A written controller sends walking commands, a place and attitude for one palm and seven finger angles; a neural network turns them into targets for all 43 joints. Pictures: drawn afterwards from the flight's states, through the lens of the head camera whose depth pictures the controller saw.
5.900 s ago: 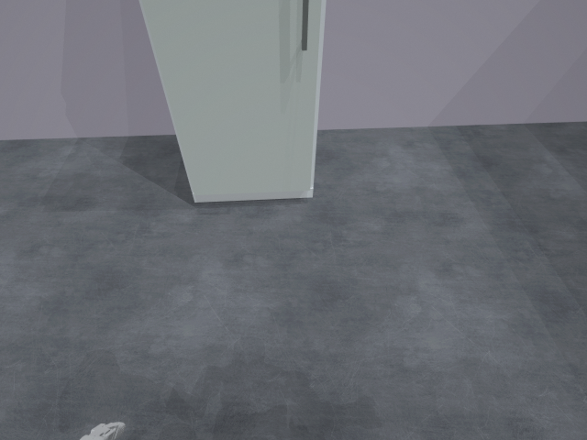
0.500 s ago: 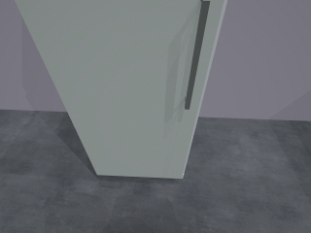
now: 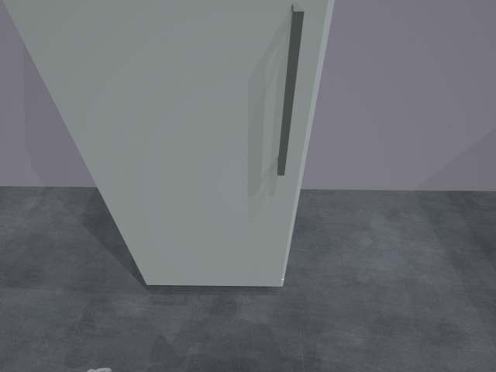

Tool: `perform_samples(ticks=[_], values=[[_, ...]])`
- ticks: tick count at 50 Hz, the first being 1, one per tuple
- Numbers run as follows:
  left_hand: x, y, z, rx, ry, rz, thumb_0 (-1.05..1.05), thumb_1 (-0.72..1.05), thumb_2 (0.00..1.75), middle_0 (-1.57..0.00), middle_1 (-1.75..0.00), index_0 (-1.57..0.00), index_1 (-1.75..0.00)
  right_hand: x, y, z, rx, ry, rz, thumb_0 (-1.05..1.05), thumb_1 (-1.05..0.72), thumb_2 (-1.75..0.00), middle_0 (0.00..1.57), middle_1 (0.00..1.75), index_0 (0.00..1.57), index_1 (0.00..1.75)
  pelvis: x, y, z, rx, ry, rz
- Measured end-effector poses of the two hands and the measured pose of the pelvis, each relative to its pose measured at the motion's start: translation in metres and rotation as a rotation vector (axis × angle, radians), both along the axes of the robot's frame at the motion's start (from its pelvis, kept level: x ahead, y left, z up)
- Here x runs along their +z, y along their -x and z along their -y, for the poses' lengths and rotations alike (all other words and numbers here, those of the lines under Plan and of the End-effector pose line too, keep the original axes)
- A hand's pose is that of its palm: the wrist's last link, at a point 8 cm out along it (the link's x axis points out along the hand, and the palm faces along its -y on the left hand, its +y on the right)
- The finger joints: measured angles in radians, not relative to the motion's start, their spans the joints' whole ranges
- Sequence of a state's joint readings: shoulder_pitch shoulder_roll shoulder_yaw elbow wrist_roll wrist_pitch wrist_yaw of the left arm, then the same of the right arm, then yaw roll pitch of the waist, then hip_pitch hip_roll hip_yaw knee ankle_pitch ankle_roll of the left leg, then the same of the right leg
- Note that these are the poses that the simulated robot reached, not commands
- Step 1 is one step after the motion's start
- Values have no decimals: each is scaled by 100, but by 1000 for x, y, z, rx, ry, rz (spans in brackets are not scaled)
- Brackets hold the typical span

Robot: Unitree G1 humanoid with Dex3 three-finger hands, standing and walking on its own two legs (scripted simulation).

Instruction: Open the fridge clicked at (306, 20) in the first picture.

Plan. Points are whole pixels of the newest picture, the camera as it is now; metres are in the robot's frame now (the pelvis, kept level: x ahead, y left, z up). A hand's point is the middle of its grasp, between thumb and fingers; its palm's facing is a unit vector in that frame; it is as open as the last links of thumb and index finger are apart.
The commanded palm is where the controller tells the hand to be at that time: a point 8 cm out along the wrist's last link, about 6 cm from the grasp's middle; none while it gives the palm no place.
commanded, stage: look again from close up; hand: right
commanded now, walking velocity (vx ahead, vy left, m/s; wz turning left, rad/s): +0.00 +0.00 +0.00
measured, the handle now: (286, 103) +0.57 -0.04 +0.17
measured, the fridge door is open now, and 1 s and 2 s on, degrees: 0 0 0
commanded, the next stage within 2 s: none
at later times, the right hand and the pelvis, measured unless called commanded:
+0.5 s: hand out of the picture +0.01 -0.19 -0.17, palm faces -0.02 +0.97 -0.23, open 7.4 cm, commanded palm none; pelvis +0.00 +0.00 +0.00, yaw +0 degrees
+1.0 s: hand out of the picture -0.01 -0.16 -0.18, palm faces +0.01 +0.98 -0.17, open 7.4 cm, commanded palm none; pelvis +0.00 +0.01 +0.00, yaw +1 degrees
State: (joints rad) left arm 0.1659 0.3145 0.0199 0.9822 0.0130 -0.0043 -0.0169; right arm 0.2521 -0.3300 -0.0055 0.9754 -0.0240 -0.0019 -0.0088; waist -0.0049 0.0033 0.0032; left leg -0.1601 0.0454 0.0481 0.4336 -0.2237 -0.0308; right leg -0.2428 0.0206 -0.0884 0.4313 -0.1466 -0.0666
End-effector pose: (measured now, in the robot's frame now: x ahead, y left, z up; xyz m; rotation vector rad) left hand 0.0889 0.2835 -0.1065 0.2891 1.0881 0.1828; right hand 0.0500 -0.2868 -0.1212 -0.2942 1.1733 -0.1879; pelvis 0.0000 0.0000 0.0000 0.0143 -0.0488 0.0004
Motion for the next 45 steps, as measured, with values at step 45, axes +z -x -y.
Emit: perform_samples(ticks=[45], values=[[-33, 85, 54, 124, 154, -246, 1, 91, 90, -20, -30, -20, -29, -25, 61, -75, -62, -147, -191, 0, -90, -90, 20, 30, 20, 30, 3, -3, -6, 9, 4, -4]])
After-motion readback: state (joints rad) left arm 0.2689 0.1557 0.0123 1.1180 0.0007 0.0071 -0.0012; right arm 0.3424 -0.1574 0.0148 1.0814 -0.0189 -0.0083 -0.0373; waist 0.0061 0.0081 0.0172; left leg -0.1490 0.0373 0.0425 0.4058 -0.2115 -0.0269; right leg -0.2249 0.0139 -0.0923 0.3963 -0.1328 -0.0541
